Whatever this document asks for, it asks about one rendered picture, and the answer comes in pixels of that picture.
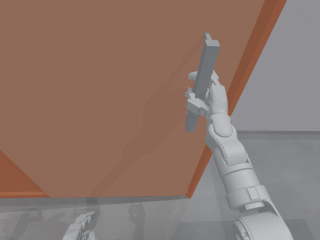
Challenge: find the robot right upper arm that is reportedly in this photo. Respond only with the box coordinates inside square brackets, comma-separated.
[232, 211, 292, 240]

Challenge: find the handle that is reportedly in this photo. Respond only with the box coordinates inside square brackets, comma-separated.
[185, 32, 221, 132]

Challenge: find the wardrobe door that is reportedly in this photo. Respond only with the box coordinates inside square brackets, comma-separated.
[0, 0, 265, 198]
[0, 150, 44, 192]

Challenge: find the robot right forearm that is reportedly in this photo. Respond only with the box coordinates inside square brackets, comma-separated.
[205, 113, 294, 240]

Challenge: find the left robot hand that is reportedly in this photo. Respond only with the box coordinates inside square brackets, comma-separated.
[62, 211, 96, 240]

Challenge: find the right robot hand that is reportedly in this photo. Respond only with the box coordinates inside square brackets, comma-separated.
[185, 70, 228, 121]

